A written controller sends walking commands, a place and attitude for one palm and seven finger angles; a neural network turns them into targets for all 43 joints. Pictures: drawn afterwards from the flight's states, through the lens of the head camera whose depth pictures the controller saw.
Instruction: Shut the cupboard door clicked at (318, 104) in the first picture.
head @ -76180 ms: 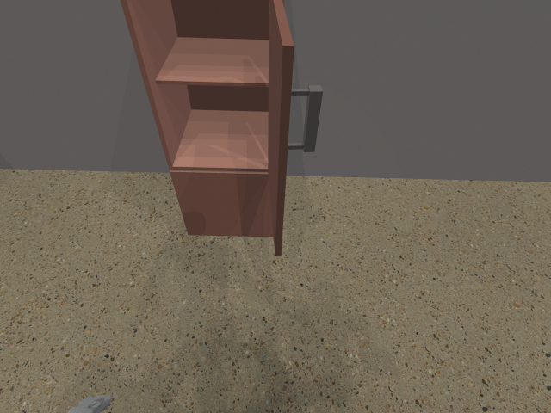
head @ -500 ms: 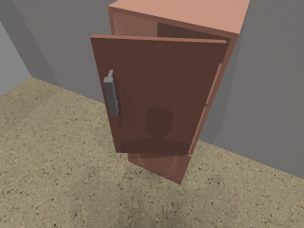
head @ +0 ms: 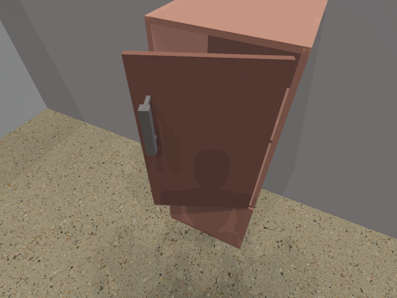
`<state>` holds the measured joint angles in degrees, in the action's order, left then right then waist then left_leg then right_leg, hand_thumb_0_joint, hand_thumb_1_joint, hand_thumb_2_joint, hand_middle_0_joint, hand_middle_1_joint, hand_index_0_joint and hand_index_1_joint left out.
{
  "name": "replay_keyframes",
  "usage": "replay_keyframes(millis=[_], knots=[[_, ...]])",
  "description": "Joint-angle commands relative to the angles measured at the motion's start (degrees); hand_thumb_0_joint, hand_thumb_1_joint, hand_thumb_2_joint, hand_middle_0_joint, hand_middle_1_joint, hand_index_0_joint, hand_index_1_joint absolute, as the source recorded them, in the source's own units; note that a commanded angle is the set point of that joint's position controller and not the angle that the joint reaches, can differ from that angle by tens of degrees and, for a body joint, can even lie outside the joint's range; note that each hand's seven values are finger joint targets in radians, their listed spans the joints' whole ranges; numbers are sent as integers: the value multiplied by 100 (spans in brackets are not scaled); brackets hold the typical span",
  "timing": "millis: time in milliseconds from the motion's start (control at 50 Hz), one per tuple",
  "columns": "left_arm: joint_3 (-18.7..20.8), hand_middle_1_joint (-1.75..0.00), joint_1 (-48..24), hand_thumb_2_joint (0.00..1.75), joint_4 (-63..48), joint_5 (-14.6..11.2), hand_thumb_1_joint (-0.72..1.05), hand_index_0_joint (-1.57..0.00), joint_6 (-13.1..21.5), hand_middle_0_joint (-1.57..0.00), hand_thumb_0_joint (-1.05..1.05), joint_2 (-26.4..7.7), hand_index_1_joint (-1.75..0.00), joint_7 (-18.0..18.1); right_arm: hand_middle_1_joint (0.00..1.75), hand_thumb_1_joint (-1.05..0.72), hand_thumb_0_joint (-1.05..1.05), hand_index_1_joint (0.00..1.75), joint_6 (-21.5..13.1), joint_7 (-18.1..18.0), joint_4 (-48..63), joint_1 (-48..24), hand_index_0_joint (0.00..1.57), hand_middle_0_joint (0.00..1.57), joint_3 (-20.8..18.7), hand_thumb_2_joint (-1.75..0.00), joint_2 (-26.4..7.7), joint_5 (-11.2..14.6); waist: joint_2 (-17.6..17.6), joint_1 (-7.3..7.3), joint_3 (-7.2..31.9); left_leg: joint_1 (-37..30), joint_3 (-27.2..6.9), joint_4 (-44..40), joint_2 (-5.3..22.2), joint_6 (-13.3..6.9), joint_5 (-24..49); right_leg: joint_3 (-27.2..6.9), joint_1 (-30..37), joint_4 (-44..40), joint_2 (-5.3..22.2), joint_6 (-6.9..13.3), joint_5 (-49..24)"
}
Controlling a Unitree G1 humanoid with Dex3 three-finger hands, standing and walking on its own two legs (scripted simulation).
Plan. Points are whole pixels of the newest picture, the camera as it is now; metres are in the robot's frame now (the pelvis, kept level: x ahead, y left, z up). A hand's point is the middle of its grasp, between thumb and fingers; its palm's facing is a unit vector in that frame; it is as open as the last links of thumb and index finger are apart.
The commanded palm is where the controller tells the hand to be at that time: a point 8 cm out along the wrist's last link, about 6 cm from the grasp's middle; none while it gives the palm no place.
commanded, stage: look again from close up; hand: left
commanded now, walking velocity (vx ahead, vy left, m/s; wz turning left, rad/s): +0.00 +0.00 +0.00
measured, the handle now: (149, 126) +0.49 +0.15 +0.08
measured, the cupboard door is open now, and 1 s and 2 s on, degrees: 24 24 24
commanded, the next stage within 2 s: shuffle to correct the standing spot in 0.16 s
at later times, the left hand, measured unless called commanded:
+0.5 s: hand out of the picture -0.02 +0.15 -0.18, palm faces +0.00 -0.99 -0.14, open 7.4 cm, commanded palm none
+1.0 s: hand out of the picture +0.02 +0.15 -0.18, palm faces +0.03 -0.98 -0.19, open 7.3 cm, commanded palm none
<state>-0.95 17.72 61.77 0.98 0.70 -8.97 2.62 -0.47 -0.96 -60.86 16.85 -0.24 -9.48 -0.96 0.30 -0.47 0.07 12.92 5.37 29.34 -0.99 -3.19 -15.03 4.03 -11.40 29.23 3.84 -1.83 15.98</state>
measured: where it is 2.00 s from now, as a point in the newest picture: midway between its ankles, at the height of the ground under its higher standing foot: outside the picture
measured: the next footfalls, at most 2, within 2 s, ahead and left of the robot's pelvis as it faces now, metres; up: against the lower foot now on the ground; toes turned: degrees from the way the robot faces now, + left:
none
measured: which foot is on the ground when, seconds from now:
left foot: down 0.00-1.00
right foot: down 0.00-1.00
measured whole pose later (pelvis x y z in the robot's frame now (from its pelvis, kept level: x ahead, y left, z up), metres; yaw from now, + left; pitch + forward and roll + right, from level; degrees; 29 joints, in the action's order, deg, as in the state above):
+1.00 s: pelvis +0.01 -0.02 +0.00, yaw -1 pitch -2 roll +0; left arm 0.4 16.7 59.8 1.0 -0.2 -9.2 3.5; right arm 0.8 -1.8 -60.6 11.7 -1.6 -8.7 -0.4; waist -1.8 0.8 -2.7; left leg 12.8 5.6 31.4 1.5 -1.0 -16.8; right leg 3.7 -11.5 30.9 1.5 0.0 17.6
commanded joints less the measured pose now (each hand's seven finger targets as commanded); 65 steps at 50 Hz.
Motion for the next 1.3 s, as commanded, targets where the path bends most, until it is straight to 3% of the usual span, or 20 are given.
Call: replay_keyframes(millis=[0, 220, 300, 380, 480, 540, 600, 640, 660, 760, 840, 940, 960, 980, 1000, 1020, 1040, 1100, 1160, 1280], knots=[[89, -30, 354, 90, -242, 15, 90, -20, 77, -20, 0, -501, -30, -4, 30, -90, 0, 30, -148, -6, 297, 158, 20, 20, -54, -90, -556, 21, -111, 58, -529, 408, -860, -972, 664, 63, 211, -426, -167, -561, 263, 341, -395], [75, -30, 354, 90, -261, -9, 90, -20, 69, -20, 0, -562, -30, -21, 30, -90, 0, 30, -146, 0, 170, 37, 20, 20, -15, -90, -586, 40, -98, 77, -302, 135, -734, -933, 663, 111, 539, -491, -15, -740, 317, 304, -585], [65, -30, 458, 90, -153, 17, 90, -20, 32, -20, 0, -480, -30, -52, 30, -90, 0, 30, -101, 3, 49, 91, 20, 20, -27, -90, -555, 17, -80, 68, -485, 291, -864, -1164, 734, 81, -674, -369, -95, -744, 196, 306, 153], [114, -30, 541, 90, -194, 73, 90, -20, -54, -20, 0, -399, -30, -121, 30, -90, 0, 30, -41, -20, 53, 122, 20, 20, -151, -90, -772, -24, 340, 51, -723, 549, -1249, -1615, 1031, -65, -1904, -82, -406, -285, -48, 323, 602], [177, -30, 734, 90, -230, 93, 90, -20, -51, -20, 0, -314, -30, -201, 30, -90, 0, 30, -63, -69, 98, 178, 20, 20, -243, -90, -782, -32, 334, 98, -729, 529, -1273, -1426, 1195, -215, -1700, -82, -519, -181, -89, 384, 376], [186, -30, 904, 90, -173, 64, 90, -20, 28, -20, 0, -303, -30, -170, 30, -90, 0, 30, -124, -76, 95, 191, 20, 20, -175, -90, -535, -4, -72, 152, -588, 643, -802, -775, 873, -103, -553, -486, -101, -507, 115, 452, -192], [173, -30, 1054, 90, 20, -7, 90, -20, 175, -20, 0, -440, -30, -76, 30, -90, 0, 30, -180, -77, 17, 216, 20, 20, -27, -90, -105, 32, -767, 84, -184, 385, -175, -101, 445, 163, 399, -958, 354, -768, 631, 559, -2282], [135, -30, 935, 90, 44, -40, 90, -20, 235, -20, 0, -438, -30, -28, 30, -90, 0, 30, -187, -89, -120, 315, 20, 20, 5, -90, -115, 50, -497, 20, 33, 31, -260, -262, 533, 239, 1041, -752, 526, -487, 617, 484, -3993], [132, -30, 893, 90, 18, -48, 90, -20, 236, -20, 0, -456, -30, -8, 30, -90, 0, 30, -188, -108, -163, 331, 20, 20, -7, -90, -172, 70, -334, 31, 127, -119, -295, -296, 593, 244, 1468, -661, 610, -375, 569, 436, -4325], [231, -30, 886, 90, -101, -25, 90, -20, 124, -20, 0, -639, -30, 88, 30, -90, 0, 30, -64, -152, -80, 217, 20, 20, -105, -90, -267, 101, -233, 113, 188, -136, -220, -81, 634, 278, 2026, -675, 694, -62, 673, 433, -4739], [292, -30, 722, 90, -245, -2, 90, -20, 42, -20, 0, -645, -30, 106, 30, -90, 0, 30, 22, -140, 50, 83, 20, 20, -174, -90, -316, 71, -392, 117, 132, -89, -210, 69, 618, 289, 1909, -758, 508, -21, 763, 542, -4284], [261, -30, 321, 90, -423, 5, 90, -20, -55, -20, 0, -508, -30, 65, 30, -90, 0, 30, 44, -95, 156, -105, 20, 20, -186, -90, -388, 43, 24, 96, -171, -185, -480, -306, 792, 151, 1688, -617, -137, -213, 395, 428, -1766], [236, -30, 635, 90, -260, 34, 90, -20, 17, -20, 0, -722, -30, 209, 30, -90, 0, 30, -7, -52, 611, -638, 20, 20, -207, -90, -703, 106, 348, 201, -534, 32, -305, 619, 878, 287, 1813, -948, -472, -457, 637, 354, -3045], [264, -30, 311, 90, -598, 30, 90, -20, 72, -20, 0, -989, -30, 151, 30, -90, 0, 30, 58, -3, 724, -295, 20, 20, -200, -90, -347, 75, 81, -59, -195, 190, -328, 437, 513, 294, -81, -1227, -421, -571, 860, 625, -1710], [256, -30, 33, 90, -646, 19, 90, -20, 84, -20, 0, -1043, -30, 81, 30, -90, 0, 30, 102, 41, 682, -415, 20, 20, -178, -90, -310, 32, 205, -3, -428, 80, -254, 230, 412, 310, -428, -1230, -793, -732, 854, 723, -579], [247, -30, -151, 90, -691, 31, 90, -20, 81, -20, 0, -986, -30, 61, 30, -90, 0, 30, 88, 56, 712, -168, 20, 20, -171, -90, -395, 8, 87, -154, -335, 1, -389, 28, 490, 259, -353, -1051, -956, -690, 645, 711, 401], [230, -30, -199, 90, -789, 31, 90, -20, 47, -20, 0, -897, -30, 42, 30, -90, 0, 30, 49, 67, 753, -69, 20, 20, -173, -90, -513, -13, 293, -156, -429, 153, -649, -285, 627, 166, -352, -825, -1019, -511, 367, 609, 894], [177, -30, 1, 90, -799, 63, 90, -20, -56, -20, 0, -696, -30, -10, 30, -90, 0, 30, -16, 57, 913, -255, 20, 20, -191, -90, -803, -45, 887, 64, -546, 868, -1407, -1369, 1073, -125, -1322, -199, -531, 186, -157, 384, 683], [164, -30, 109, 90, -719, 67, 90, -20, -97, -20, 0, -647, -30, -67, 30, -90, 0, 30, -9, 46, 1003, -411, 20, 20, -204, -90, -904, -40, 232, 173, -563, 1114, -1470, -1600, 1094, -171, -1924, -223, -361, 225, -166, 366, 533], [149, -30, 93, 90, -690, 46, 90, -20, -53, -20, 0, -748, -30, -96, 30, -90, 0, 30, -23, 66, 875, -299, 20, 20, -177, -90, -941, -41, -5, 147, -456, 817, -1268, -1540, 888, -83, -1790, -585, -509, -214, -53, 382, 696]])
